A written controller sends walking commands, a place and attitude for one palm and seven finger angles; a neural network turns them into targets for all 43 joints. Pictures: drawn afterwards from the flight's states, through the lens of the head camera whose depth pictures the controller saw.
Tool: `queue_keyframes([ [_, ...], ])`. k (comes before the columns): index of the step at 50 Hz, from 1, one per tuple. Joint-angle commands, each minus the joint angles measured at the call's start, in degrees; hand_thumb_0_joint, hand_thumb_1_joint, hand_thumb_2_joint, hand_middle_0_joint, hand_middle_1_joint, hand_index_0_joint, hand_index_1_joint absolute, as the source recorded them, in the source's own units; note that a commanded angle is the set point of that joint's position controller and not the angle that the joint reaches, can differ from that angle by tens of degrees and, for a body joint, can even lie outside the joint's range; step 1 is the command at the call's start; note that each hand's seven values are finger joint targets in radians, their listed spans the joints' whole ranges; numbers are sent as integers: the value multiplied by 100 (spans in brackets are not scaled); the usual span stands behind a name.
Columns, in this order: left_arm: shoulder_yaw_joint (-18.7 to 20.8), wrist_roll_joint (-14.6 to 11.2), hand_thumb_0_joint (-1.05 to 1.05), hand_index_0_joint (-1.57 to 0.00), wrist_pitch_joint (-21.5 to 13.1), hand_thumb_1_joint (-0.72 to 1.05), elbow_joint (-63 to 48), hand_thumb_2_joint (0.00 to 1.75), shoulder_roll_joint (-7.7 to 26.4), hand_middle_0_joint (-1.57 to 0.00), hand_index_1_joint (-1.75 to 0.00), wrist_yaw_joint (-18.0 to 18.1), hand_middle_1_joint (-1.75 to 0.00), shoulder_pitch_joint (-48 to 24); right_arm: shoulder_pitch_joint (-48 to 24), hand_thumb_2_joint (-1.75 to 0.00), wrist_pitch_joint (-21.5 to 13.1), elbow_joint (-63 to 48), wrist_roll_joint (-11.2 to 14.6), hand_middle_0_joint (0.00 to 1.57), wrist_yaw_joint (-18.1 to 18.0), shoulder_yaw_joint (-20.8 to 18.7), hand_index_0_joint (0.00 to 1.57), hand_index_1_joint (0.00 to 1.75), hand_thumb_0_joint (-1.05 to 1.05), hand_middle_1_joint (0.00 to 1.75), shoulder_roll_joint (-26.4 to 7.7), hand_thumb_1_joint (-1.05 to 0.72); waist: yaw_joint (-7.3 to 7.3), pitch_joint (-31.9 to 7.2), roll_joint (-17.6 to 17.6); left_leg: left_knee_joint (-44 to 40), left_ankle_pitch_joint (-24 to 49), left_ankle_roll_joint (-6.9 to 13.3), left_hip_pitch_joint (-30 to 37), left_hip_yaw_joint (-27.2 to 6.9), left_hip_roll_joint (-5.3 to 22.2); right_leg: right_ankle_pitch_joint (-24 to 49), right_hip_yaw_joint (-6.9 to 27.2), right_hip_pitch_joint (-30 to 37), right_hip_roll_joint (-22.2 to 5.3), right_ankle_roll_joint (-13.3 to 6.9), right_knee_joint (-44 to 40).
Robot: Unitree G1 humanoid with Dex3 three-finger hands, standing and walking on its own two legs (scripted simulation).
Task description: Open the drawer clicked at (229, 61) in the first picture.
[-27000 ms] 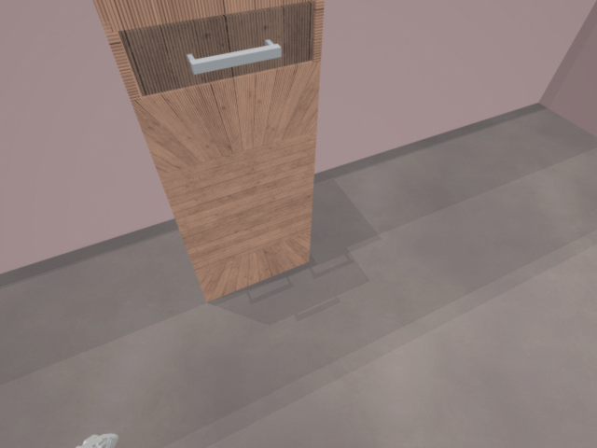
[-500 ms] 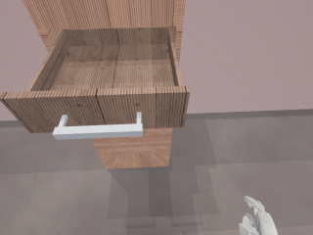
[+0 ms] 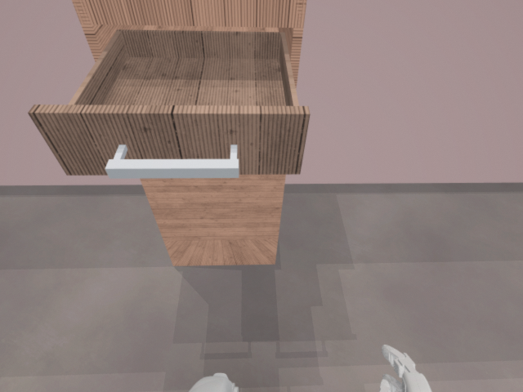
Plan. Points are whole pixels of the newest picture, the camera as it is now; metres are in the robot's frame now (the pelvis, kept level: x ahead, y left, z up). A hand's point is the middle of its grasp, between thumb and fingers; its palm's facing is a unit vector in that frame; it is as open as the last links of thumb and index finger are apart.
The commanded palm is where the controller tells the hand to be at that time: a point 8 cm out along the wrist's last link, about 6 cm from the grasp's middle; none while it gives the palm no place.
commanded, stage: step back with the hand held close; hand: left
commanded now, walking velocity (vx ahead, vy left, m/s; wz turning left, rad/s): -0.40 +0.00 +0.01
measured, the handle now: (176, 159) +0.40 +0.15 +0.15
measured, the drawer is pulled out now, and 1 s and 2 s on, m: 0.29 0.29 0.29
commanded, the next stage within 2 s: stop stepping back and stand still in 0.14 s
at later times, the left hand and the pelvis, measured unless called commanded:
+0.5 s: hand out of the picture +0.08 +0.26 +0.36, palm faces +0.66 -0.71 -0.25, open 7.4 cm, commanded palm +0.01 +0.30 +0.34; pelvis -0.11 +0.01 +0.01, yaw +1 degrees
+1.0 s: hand out of the picture +0.05 +0.24 +0.33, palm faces +0.57 -0.75 -0.34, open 7.4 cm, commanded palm -0.01 +0.30 +0.34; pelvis -0.14 +0.02 +0.00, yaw +0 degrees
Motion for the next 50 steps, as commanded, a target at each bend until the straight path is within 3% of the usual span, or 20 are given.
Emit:
queue_keyframes([
  [1,602,48,0,-20,-66,90,-839,90,1563,-20,-30,-7,-30,214,-698,-90,-232,-1037,60,20,-49,-199,20,30,0,30,-600,-90,147,-700,-838,531,-551,-146,434,-137,339,3842,1129,246,-2037,-945,-1294],
  [6,894,12,0,-20,-226,90,-1460,90,1753,-20,-30,73,-30,713,-364,-90,-226,-818,-8,20,-191,-294,20,30,0,30,-765,-90,25,-1359,-329,-2212,731,-52,1452,53,391,4107,691,709,-1438,-347,-611],
  [8,1107,-53,0,-20,-375,90,-1983,90,1849,-20,-30,75,-30,772,-423,-90,-299,-1009,-10,20,-193,-509,20,30,0,30,-1047,-90,129,-1691,1069,-2599,3618,382,1736,-1044,1645,2201,86,325,-420,230,307],
  [9,1184,-159,0,-20,-445,90,-2115,90,1862,-20,-30,9,-30,638,-456,-90,-368,-951,24,20,-149,-573,20,30,0,30,-1051,-90,141,-1887,1219,-2647,4246,436,1842,-908,1860,716,64,202,-149,201,733],
  [12,1341,-223,0,-20,-548,90,-1811,90,1929,-20,-30,-62,-30,308,-331,-90,-586,-753,-158,20,-96,-588,20,30,0,30,-894,-90,47,-1713,1729,-2414,5218,687,1808,-814,1981,-964,36,-326,-5,157,1620],
  [14,1058,-119,0,-20,-410,90,-1272,90,1704,-20,-30,-82,-30,158,-260,-90,-591,-725,-16,20,-21,-555,20,30,0,30,-898,-90,28,-1503,1537,-2231,4476,490,2076,-493,1668,-791,-209,-145,-11,153,637],
  [16,854,-66,0,-20,-245,90,-911,90,1668,-20,-30,-114,-30,-82,-365,-90,-515,-856,92,20,-16,-465,20,30,0,30,-985,-90,-3,-1252,1114,-2110,2633,275,1489,-351,1392,21,-173,664,-116,130,-514],
  [17,805,-53,0,-20,-131,90,-696,90,1726,-20,-30,-127,-30,-184,-386,-90,-433,-954,118,20,-6,-401,20,30,0,30,-976,-90,-18,-1068,346,-1793,1262,113,1095,-182,955,688,422,827,-455,-44,-1103],
  [18,696,-85,0,-20,-30,90,-522,90,1814,-20,-30,-126,-30,-409,-447,-90,-357,-1026,127,20,-5,-329,20,30,0,30,-901,-90,-87,-838,-508,-1157,222,-74,1125,71,418,455,1402,198,-1223,-356,-1828],
  [20,546,-87,0,-20,48,90,-501,90,1784,-20,-30,-89,-30,-666,-584,-90,-245,-986,170,20,-45,-283,20,30,0,30,-855,-90,50,-770,-1006,-17,-376,-72,990,-51,177,-618,1874,-119,-1779,-671,-2373],
  [22,420,-44,0,-20,100,90,-592,90,1471,-20,-30,-65,-30,-194,-566,-90,-213,-1001,114,20,-70,-199,20,30,0,30,-797,-90,47,-750,-662,-138,-308,29,844,-94,290,76,1343,218,-1733,-741,-2003],
  [25,368,-53,0,-20,59,90,-910,90,1385,-20,-30,-20,-30,252,-545,-90,-173,-1002,13,20,-126,-134,20,30,0,30,-830,-90,-16,-579,-191,-2163,292,129,1760,-26,316,-415,759,-191,-1286,-462,-1690],
  [27,307,-69,0,-20,-78,90,-1244,90,1363,-20,-30,-44,-30,317,-622,-90,-207,-1151,-21,20,-150,-153,20,30,0,30,-957,-90,64,-382,636,-3120,-189,419,1443,-945,923,-443,360,-131,-505,-115,-949],
  [30,435,54,0,-20,-215,90,-1628,90,1583,-20,-30,-7,-30,-337,-694,-90,-291,-1170,-18,20,-200,-116,20,30,0,30,-854,-90,32,-343,1638,-4320,-2334,603,672,-1888,1602,-775,-183,-3,-46,84,707],
  [33,181,127,0,-20,-80,90,-1078,90,1366,-20,-30,4,-30,-260,-477,-90,-410,-1046,10,20,-146,-144,20,30,0,30,-787,-90,22,-497,1046,-3767,-1013,663,1264,-1376,1540,-827,-222,-101,-157,69,452],
  [37,-16,33,0,-20,120,90,-648,90,1255,-20,-30,-45,-30,-224,-527,-90,-313,-1096,7,20,-172,-122,20,30,0,30,-930,-90,-14,-423,1072,-3563,-1254,319,812,-738,1100,-571,-438,828,-67,-77,-717],
  [39,49,-12,0,-20,148,90,-563,90,1374,-20,-30,-55,-30,-285,-505,-90,-236,-1128,-27,20,-173,-128,20,30,0,30,-920,-90,-18,-420,616,-3048,-1096,228,874,-497,829,-792,-50,659,-310,-279,-1118],
  [43,245,-92,0,-20,160,90,-891,90,1507,-20,-30,-26,-30,188,-567,-90,-89,-1084,45,20,-137,-123,20,30,0,30,-757,-90,69,-503,-796,-900,-161,106,826,243,311,-1913,1571,192,-1525,-802,-2158],
  [46,380,-85,0,-20,46,90,-1168,90,1482,-20,-30,47,-30,401,-541,-90,-72,-1034,69,20,-101,-97,20,30,0,30,-727,-90,6,-509,-307,-1368,229,95,961,186,394,-122,1190,514,-1677,-844,-1690],
  [50,543,-61,0,-20,-84,90,-1155,90,1629,-20,-30,12,-30,432,-581,-90,-151,-1073,73,20,-203,-188,20,30,0,30,-883,-90,50,-595,912,-2569,1000,338,1852,-585,880,198,155,-39,-580,-130,-590],
])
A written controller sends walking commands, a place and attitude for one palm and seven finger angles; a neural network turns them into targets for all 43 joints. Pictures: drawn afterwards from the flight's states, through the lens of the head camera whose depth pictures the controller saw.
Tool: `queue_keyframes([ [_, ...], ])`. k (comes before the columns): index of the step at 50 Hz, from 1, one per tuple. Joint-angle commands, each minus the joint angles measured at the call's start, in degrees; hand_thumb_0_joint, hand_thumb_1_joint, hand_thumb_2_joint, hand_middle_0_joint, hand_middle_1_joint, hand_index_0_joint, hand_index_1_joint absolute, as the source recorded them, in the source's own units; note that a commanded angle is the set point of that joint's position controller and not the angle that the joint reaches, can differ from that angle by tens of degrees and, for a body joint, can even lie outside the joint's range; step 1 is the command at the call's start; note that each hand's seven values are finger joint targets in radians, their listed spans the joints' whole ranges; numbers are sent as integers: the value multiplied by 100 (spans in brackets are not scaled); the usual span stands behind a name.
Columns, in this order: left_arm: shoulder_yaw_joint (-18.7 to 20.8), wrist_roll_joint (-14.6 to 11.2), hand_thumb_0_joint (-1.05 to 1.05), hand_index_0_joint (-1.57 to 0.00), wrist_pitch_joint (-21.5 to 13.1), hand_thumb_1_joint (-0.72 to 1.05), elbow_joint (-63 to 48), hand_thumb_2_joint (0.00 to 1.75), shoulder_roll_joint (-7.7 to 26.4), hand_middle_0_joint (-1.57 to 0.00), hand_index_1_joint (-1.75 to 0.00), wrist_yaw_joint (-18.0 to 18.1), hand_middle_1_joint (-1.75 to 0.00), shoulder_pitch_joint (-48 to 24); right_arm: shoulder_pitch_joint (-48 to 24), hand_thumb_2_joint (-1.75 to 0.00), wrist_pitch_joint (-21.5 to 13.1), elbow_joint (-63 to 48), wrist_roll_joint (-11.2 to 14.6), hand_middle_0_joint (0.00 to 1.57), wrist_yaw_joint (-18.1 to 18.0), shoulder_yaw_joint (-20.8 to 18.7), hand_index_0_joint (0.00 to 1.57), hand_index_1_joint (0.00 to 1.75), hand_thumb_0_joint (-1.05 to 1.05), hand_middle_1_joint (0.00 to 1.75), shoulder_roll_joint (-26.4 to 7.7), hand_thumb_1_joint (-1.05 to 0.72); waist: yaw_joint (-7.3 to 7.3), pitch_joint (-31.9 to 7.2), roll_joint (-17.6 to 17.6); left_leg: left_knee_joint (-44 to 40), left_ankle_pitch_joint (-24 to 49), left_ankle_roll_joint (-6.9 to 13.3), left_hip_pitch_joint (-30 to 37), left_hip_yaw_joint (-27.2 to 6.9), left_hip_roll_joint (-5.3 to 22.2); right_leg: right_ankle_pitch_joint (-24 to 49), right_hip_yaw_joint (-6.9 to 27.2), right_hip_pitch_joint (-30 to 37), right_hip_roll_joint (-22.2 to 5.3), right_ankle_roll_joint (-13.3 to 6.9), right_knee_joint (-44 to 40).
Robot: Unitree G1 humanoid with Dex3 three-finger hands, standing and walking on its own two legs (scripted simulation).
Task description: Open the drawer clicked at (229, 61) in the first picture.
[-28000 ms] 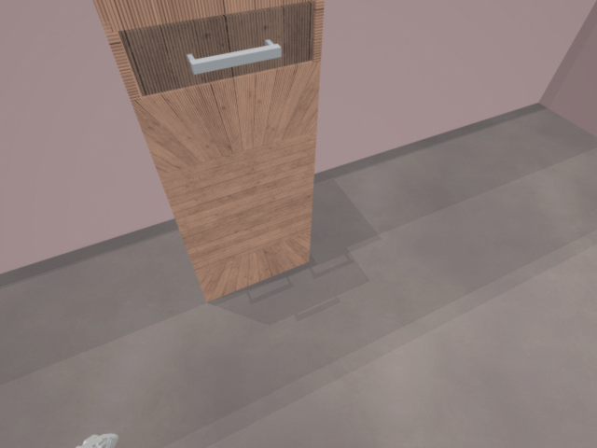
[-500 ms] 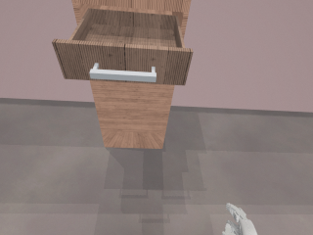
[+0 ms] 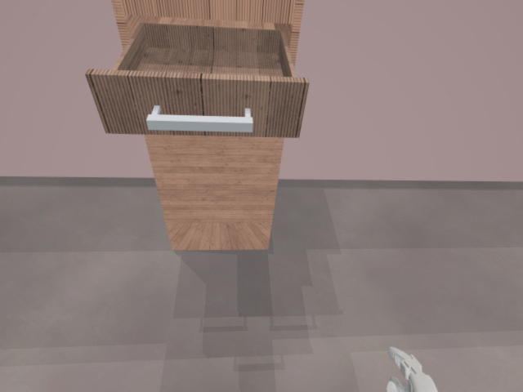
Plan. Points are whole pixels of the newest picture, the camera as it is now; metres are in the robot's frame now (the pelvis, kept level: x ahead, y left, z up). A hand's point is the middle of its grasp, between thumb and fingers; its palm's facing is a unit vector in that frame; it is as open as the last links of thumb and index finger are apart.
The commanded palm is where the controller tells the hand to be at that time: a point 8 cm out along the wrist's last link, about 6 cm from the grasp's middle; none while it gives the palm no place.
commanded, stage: let the arm hang, fingers relaxed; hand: left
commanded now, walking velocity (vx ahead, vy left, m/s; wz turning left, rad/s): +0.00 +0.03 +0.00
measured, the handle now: (201, 117) +0.54 +0.13 +0.15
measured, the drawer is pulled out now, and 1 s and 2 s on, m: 0.29 0.29 0.29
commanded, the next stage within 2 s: look to check the result in 1.16 s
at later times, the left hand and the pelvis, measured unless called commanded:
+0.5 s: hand out of the picture +0.00 +0.18 -0.17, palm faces +0.06 -0.97 -0.23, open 6.8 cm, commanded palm none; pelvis +0.01 -0.02 +0.00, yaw +2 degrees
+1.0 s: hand out of the picture +0.10 +0.17 -0.14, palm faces +0.01 -0.96 -0.28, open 7.3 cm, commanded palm none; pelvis +0.01 -0.04 +0.02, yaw +1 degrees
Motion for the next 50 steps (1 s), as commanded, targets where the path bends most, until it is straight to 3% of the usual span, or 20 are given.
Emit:
queue_keyframes([
  [1,796,14,0,-20,-269,90,-568,90,1387,-20,-30,115,-30,-846,-655,-90,-390,-885,-6,20,-114,-208,20,30,0,30,-665,-90,131,-288,1315,-1423,235,269,483,-1225,822,252,246,-576,-254,27,-3],
  [2,788,44,0,-20,-295,90,-445,90,1354,-20,-30,119,-30,-1009,-632,-90,-427,-875,-8,20,-109,-212,20,30,0,30,-684,-90,136,-290,1459,-1700,144,329,318,-1487,1033,166,60,-439,-120,83,327],
  [3,-2763,175,0,-20,712,90,4651,90,-987,-20,-30,-739,-30,780,-321,-90,-887,512,224,20,152,-656,20,30,0,30,-2158,-90,-522,-13,1869,-786,2067,590,693,-1811,1212,5,45,-1981,-255,242,2221],
  [4,-2756,423,0,-20,1416,90,4757,90,-1386,-20,-30,-811,-30,1019,160,-90,-413,668,18,20,207,-585,20,30,0,30,-1387,-90,-393,-582,1778,-1039,3963,735,1269,-1949,1206,-1050,532,-2246,-86,307,2931],
  [5,-2978,488,0,-20,1593,90,4687,90,-1586,-20,-30,-781,-30,867,280,-90,-268,635,-103,20,154,-591,20,30,0,30,-1374,-90,-330,-858,802,-801,4812,988,1604,-2166,1393,-1422,762,-2443,-81,351,3390],
  [6,-3071,508,0,-20,1658,90,4777,90,-1648,-20,-30,-764,-30,746,343,-90,-182,554,-195,20,92,-564,20,30,0,30,-1233,-90,-294,-955,-41,-684,4535,1221,1732,-2281,1554,-1679,859,-2522,-198,422,3468],
  [8,-3130,480,0,-20,1690,90,5380,90,-1452,-20,-30,-806,-30,371,80,-90,-29,499,-270,20,89,-480,20,30,0,30,-1225,-90,-46,-476,-707,-986,2932,1262,826,-2062,1580,-1685,832,-2007,-437,450,2994],
  [11,-3183,437,0,-20,1668,90,6812,90,-1157,-20,-30,-882,-30,413,-650,-90,270,502,-298,20,203,-315,20,30,0,30,-1154,-90,457,169,7,-1082,358,478,-1077,-924,865,-494,418,18,-416,312,761],
  [12,-3137,479,0,-20,1604,90,7307,90,-825,-20,-30,-844,-30,665,-616,-90,338,569,-253,20,221,-278,20,30,0,30,-935,-90,520,208,-624,-540,-546,165,-1370,-690,289,-370,1046,436,-563,169,-321],
  [13,-3131,488,0,-20,1515,90,7655,90,-485,-20,-30,-817,-30,629,-455,-90,393,598,-171,20,259,-249,20,30,0,30,-710,-90,328,300,-1326,274,-1256,-108,-1101,-238,-274,-1169,2498,-305,-1558,-224,-1630],
  [14,-3174,461,0,-20,1559,90,7854,90,-193,-20,-30,-842,-30,250,-204,-90,488,679,-196,20,313,-255,20,30,0,30,-795,-90,132,318,-772,786,-1462,-86,-436,-128,-292,-2262,2852,-1120,-1956,-625,-2177],
  [15,-3230,453,0,-20,1560,90,8049,90,-216,-20,-30,-806,-30,-122,62,-90,556,855,-201,20,333,-263,20,30,0,30,-709,-90,-88,208,-223,1035,-1301,-68,153,-48,-315,-2744,2660,-1700,-1858,-719,-2221],
  [17,-3292,388,0,-20,1493,90,8707,90,-750,-20,-30,-736,-30,-234,193,-90,561,1212,-198,20,227,-267,20,30,0,30,-657,-90,-75,232,-852,926,-740,-25,156,-268,-222,-1266,2096,-1205,-1258,-606,-1844],
  [19,-3156,411,0,-20,1434,90,9074,90,-1161,-20,-30,-706,-30,-97,540,-90,467,1483,-236,20,158,-311,20,30,0,30,-498,-90,-174,-129,467,-351,300,0,970,-503,0,-10,1457,-1014,-1018,-445,-1075],
  [20,-3223,356,0,-20,1448,90,9256,90,-1271,-20,-30,-718,-30,76,426,-90,445,1559,-238,20,157,-302,20,30,0,30,-591,-90,-18,-81,1340,-908,538,84,851,-1034,290,60,1111,-871,-606,-255,-651],
  [21,-3279,331,0,-20,1485,90,9482,90,-1372,-20,-30,-725,-30,267,321,-90,437,1628,-246,20,155,-294,20,30,0,30,-633,-90,118,63,1683,-1445,79,189,352,-1394,582,-39,797,-472,-388,-114,-533],
  [23,-3296,335,0,-20,1473,90,9894,90,-1301,-20,-30,-742,-30,510,236,-90,431,1752,-209,20,122,-322,20,30,0,30,-691,-90,289,132,1154,-1786,-323,247,-99,-1455,617,354,640,221,-370,-62,-557],
  [26,-3343,326,0,-20,1384,90,10241,90,-1213,-20,-30,-734,-30,471,495,-90,390,2008,-160,20,105,-351,20,30,0,30,-690,-90,182,-57,365,-1493,488,141,484,-1016,391,915,801,293,-550,-144,-885],
  [39,-3353,342,0,-20,1327,90,10632,90,-861,-20,-30,-688,-30,0,173,-90,450,2368,-169,20,145,-371,20,30,0,30,-876,-90,96,383,-88,-1553,538,36,911,-726,285,483,968,4,-684,-135,-1455],
  [50,-3302,365,0,-20,1268,90,10458,90,-677,-20,-30,-707,-30,-491,-311,-90,405,2322,-194,20,182,-358,20,30,0,30,-1117,-90,120,181,116,-1648,981,-26,1040,-730,333,1065,986,290,-716,-98,-1500],
])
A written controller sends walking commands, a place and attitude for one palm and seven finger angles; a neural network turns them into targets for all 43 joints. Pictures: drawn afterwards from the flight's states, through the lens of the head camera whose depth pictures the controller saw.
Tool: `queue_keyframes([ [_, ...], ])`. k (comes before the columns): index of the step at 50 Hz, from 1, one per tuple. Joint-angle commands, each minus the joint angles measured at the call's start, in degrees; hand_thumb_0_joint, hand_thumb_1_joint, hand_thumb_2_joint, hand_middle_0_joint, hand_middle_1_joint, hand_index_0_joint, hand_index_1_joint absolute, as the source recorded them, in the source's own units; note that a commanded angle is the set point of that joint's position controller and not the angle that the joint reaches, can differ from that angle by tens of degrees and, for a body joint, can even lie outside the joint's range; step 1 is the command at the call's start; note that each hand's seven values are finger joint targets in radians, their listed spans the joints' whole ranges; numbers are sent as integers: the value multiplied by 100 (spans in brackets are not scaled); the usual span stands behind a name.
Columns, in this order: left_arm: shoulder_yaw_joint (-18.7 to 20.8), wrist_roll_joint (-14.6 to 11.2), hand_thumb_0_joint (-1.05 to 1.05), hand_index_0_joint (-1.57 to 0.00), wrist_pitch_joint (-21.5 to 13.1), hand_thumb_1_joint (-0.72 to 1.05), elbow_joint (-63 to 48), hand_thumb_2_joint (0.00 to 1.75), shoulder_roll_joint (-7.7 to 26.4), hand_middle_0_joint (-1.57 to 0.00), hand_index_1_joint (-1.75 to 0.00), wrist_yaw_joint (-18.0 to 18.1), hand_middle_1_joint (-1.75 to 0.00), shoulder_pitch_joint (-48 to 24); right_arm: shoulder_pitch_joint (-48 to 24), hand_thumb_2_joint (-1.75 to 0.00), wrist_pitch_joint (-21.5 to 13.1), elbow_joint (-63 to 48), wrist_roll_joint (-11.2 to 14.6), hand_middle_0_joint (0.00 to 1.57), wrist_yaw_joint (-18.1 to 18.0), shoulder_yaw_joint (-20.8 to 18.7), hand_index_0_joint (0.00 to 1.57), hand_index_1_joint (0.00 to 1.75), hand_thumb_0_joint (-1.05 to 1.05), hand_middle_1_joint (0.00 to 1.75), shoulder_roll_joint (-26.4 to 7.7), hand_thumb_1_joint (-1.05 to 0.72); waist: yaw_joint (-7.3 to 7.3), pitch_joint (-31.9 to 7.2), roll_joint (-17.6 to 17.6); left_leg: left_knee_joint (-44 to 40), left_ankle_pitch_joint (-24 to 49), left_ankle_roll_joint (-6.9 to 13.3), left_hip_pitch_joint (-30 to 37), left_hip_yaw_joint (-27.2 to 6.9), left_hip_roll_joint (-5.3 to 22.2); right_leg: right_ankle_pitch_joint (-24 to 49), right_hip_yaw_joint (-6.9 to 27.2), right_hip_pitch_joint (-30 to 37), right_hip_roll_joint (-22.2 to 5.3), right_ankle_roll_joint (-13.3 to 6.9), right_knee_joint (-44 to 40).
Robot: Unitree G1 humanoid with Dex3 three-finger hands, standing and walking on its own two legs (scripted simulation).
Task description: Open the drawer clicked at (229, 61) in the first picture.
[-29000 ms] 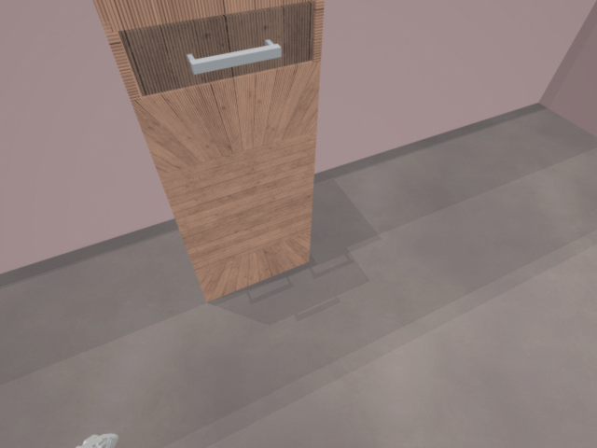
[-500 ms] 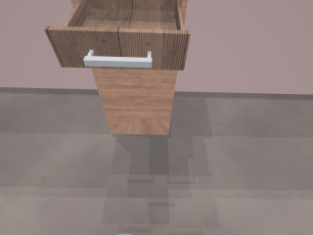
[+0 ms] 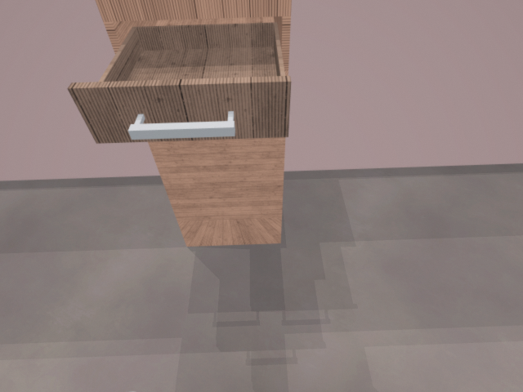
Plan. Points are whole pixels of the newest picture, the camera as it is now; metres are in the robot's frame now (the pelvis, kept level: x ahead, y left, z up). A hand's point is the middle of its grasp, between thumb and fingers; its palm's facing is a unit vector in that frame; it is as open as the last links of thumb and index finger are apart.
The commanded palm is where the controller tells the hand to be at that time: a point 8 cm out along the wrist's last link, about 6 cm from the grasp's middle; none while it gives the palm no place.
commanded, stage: let the arm hang, fingers relaxed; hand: left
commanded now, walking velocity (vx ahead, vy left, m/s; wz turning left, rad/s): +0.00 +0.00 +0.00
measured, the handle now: (184, 123) +0.53 +0.16 +0.13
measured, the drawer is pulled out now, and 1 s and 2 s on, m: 0.29 0.29 0.29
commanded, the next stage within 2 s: look to check the result in 0.16 s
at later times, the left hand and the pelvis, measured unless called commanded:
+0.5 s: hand out of the picture +0.07 +0.23 -0.16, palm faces -0.03 -0.95 -0.33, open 7.4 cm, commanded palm none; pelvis +0.01 -0.01 +0.00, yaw +0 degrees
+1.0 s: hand out of the picture +0.12 +0.24 -0.15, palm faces -0.03 -0.94 -0.33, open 7.4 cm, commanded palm none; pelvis +0.02 +0.00 +0.00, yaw +0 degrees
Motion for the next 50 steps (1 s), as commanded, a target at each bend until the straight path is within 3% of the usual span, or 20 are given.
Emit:
queue_keyframes([
  [1,239,25,0,-20,-69,90,-214,90,1162,-20,-30,61,-30,69,164,-90,-93,-132,-16,20,-36,-121,20,30,0,30,-831,-90,36,-232,-160,-351,559,213,127,-384,458,473,604,-72,-696,-116,-576],
  [15,248,6,0,-20,-82,90,-220,90,1368,-20,-30,37,-30,-84,58,-90,-90,-75,9,20,-44,-112,20,30,0,30,-1110,-90,43,-336,-177,-493,458,193,300,-382,504,224,625,47,-659,-132,-773],
  [30,239,1,0,-20,-102,90,-105,90,1558,-20,-30,45,-30,-91,-88,-90,-81,-49,33,20,-48,-129,20,30,0,30,-1296,-90,33,-426,-267,-489,692,198,518,-387,530,698,614,116,-712,-128,-789],
  [44,224,13,0,-20,-123,90,-153,90,1647,-20,-30,27,-30,-239,-349,-90,-126,-137,16,20,-35,-119,20,30,0,30,-1439,-90,39,-508,-98,-576,971,188,583,-416,574,1071,594,269,-753,-111,-757],
  [50,236,21,0,-20,-134,90,-212,90,1682,-20,-30,27,-30,-237,-364,-90,-135,-158,33,20,-40,-113,20,30,0,30,-1473,-90,52,-554,-222,-591,1086,193,645,-379,591,1217,537,325,-747,-99,-769],
])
